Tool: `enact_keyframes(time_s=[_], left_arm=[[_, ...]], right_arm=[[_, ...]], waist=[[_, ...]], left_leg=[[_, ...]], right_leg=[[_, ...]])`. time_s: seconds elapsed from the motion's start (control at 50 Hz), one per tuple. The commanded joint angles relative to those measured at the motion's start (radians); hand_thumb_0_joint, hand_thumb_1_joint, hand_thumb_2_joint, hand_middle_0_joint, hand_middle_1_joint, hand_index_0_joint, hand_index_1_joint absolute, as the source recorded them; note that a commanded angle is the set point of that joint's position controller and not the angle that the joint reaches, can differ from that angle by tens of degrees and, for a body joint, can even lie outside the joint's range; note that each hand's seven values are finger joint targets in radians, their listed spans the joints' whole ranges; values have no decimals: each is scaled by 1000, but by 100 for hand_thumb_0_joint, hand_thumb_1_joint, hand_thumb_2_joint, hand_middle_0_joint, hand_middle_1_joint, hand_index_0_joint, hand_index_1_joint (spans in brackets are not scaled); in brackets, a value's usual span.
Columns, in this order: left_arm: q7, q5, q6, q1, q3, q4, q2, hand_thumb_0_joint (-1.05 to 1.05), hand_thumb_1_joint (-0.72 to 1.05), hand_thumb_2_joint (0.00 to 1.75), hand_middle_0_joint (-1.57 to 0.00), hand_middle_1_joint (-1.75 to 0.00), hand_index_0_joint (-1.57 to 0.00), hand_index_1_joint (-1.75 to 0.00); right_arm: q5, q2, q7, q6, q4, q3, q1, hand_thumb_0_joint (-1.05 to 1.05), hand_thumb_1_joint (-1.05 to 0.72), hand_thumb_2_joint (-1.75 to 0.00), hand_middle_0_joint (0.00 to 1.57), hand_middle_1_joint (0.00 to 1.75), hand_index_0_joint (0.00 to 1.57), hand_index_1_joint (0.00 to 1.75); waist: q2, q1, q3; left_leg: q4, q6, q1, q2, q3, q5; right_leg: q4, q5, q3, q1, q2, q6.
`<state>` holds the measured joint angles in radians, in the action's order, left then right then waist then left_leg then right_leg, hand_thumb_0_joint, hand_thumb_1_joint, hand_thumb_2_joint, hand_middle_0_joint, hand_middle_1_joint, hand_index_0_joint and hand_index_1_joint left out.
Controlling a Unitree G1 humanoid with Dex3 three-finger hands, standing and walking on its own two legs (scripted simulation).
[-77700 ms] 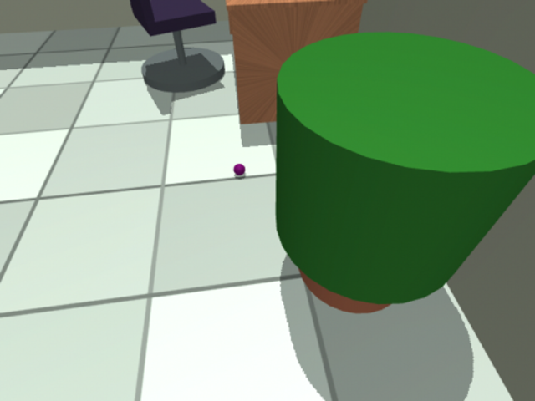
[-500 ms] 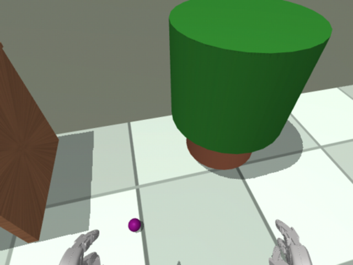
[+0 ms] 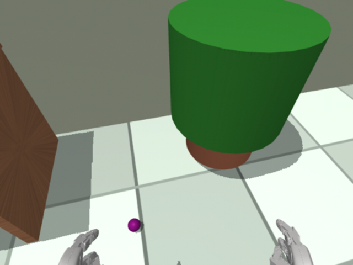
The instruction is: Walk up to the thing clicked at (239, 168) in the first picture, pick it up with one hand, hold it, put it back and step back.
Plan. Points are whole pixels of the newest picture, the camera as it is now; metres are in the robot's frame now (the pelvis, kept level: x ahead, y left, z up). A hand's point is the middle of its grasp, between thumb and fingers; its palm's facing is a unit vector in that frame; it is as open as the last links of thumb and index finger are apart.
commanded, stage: home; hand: left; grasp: from above
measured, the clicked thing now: (134, 224) +0.48 +0.24 -0.68
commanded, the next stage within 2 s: stand in 0.12 s
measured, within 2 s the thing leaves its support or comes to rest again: neither
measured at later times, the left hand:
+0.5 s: hand out of the picture +0.11 +0.24 -0.10, palm faces +0.02 -0.94 -0.34, open 7.4 cm
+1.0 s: hand out of the picture +0.03 +0.24 -0.10, palm faces +0.02 -0.94 -0.34, open 7.4 cm
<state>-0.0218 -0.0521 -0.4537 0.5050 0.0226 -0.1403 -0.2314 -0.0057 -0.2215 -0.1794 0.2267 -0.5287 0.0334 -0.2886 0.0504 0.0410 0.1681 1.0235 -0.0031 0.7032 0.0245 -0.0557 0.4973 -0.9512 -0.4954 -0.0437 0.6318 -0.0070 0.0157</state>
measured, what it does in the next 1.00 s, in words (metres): rises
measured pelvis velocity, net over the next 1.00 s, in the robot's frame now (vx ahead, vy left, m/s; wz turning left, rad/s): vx -0.01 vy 0.01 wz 0.00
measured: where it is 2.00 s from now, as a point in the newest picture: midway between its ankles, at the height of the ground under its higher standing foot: outside the picture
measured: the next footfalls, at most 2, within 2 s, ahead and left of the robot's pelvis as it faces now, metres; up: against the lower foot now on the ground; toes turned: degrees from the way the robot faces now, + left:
none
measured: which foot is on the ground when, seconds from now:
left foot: down 0.00-1.00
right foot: down 0.00-1.00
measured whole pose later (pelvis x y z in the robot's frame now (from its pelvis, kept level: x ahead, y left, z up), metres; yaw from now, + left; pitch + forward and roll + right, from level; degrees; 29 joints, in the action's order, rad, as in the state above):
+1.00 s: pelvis -0.01 +0.01 +0.07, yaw +0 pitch -4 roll +0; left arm -0.04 0.03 -0.01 0.18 0.03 1.12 -0.28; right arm 0.03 -0.29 -0.02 0.00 -1.11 -0.03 -0.15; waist 0.02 -0.01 -0.06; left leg 0.40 0.01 0.13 -0.02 -0.01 0.19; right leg -0.39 -0.22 -0.01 0.10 0.04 0.03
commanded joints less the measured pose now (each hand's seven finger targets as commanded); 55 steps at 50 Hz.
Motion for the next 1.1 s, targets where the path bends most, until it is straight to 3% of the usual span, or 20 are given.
enact_keyframes(time_s=[0.0,0.08,0.1,0.18,0.2,0.22,0.24,0.28,0.32,0.38,0.44,0.52,0.58,0.66,0.96,1.08], left_arm=[[-4,3,41,-9,64,-179,-94,0,90,90,-20,-30,-20,-30],[-9,7,45,-47,83,-222,-126,0,90,90,-20,-30,-20,-30],[-5,8,40,-16,53,-171,-87,0,90,90,-20,-30,-20,-30],[-7,6,43,-38,72,-202,-113,0,90,90,-20,-30,-20,-30],[-45,117,257,-328,62,149,-191,0,90,90,-20,-30,-20,-30],[-38,122,325,-219,84,330,-203,0,90,90,-20,-30,-20,-30],[-30,120,359,-219,79,368,-212,0,90,90,-20,-30,-20,-30],[-22,125,399,-239,64,461,-213,0,90,90,-20,-30,-20,-30],[-16,103,406,-285,70,553,-203,0,90,90,-20,-30,-20,-30],[-21,101,424,-314,67,687,-196,0,90,90,-20,-30,-20,-30],[-20,101,443,-320,66,794,-186,0,90,90,-20,-30,-20,-30],[-22,93,464,-320,64,910,-195,0,90,90,-20,-30,-20,-30],[-24,85,468,-329,62,985,-207,0,90,90,-20,-30,-20,-30],[-27,79,463,-326,56,1068,-214,0,90,90,-20,-30,-20,-30],[-24,84,468,-362,45,1213,-240,0,90,90,-20,-30,-20,-30],[-20,80,472,-380,45,1229,-250,0,90,90,-20,-30,-20,-30]], right_arm=[[-3,-121,-9,53,159,-56,66,0,-90,-90,20,30,20,30],[-4,-122,-12,53,169,-58,69,0,-90,-90,20,30,20,30],[-4,-119,-10,54,163,-53,68,0,-90,-90,20,30,20,30],[-5,-119,-12,53,167,-55,67,0,-90,-90,20,30,20,30],[119,-226,48,-53,-81,-95,137,0,-90,-90,20,30,20,30],[118,-237,74,-91,-100,-114,142,0,-90,-90,20,30,20,30],[128,-243,92,-109,-70,-117,118,0,-90,-90,20,30,20,30],[87,-223,130,-120,-124,-113,123,0,-90,-90,20,30,20,30],[59,-209,150,-127,-154,-112,138,0,-90,-90,20,30,20,30],[56,-207,163,-148,-210,-120,158,0,-90,-90,20,30,20,30],[63,-217,160,-160,-256,-122,165,0,-90,-90,20,30,20,30],[54,-219,152,-172,-321,-118,144,0,-90,-90,20,30,20,30],[47,-226,146,-180,-370,-114,133,0,-90,-90,20,30,20,30],[42,-239,140,-190,-427,-112,141,0,-90,-90,20,30,20,30],[34,-246,149,-208,-527,-104,176,0,-90,-90,20,30,20,30],[31,-257,150,-204,-541,-100,183,0,-90,-90,20,30,20,30]], waist=[[-5,-2,77],[-6,-3,74],[-13,2,45],[-3,1,59],[-61,-71,-182],[-118,-78,-96],[-101,-46,-91],[-35,-67,-27],[-73,-70,-34],[-68,-75,-73],[2,-76,-104],[-37,-65,-110],[-42,-54,-123],[-27,-59,-147],[-52,-54,-234],[-55,-54,-201]], left_leg=[[-166,15,-121,-19,3,-261],[-169,17,-109,-22,7,-213],[-177,17,-104,-21,5,-199],[-168,18,-106,-22,9,-215],[-263,61,-131,21,-27,-359],[-249,79,-191,8,-3,-351],[-257,74,-213,0,-11,-327],[-297,73,-301,7,-34,-373],[-329,68,-345,4,-26,-376],[-407,69,-345,19,-60,-258],[-492,73,-371,44,-96,-232],[-524,58,-450,42,-73,-391],[-556,48,-497,39,-59,-449],[-626,43,-544,57,-71,-447],[-740,28,-535,57,-72,-275],[-735,29,-565,68,-65,-336]], right_leg=[[144,238,-23,-34,-22,-16],[156,198,-20,-20,-20,-16],[157,186,-22,-14,-21,-16],[157,203,-21,-15,-20,-14],[201,206,73,-167,51,-60],[246,196,137,-204,77,-93],[262,189,165,-175,74,-107],[228,306,143,-267,87,-87],[261,309,127,-272,82,-66],[321,201,116,-291,81,-54],[351,221,92,-325,71,-40],[421,352,105,-399,89,-39],[476,412,114,-435,103,-41],[525,388,102,-470,102,-33],[656,288,103,-495,111,-20],[665,338,115,-515,125,-26]])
